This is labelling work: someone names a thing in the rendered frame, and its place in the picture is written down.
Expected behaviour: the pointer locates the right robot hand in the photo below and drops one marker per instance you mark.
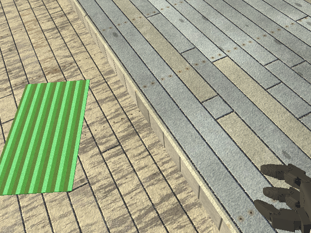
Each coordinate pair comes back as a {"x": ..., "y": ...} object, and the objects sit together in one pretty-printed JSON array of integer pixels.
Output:
[{"x": 299, "y": 218}]

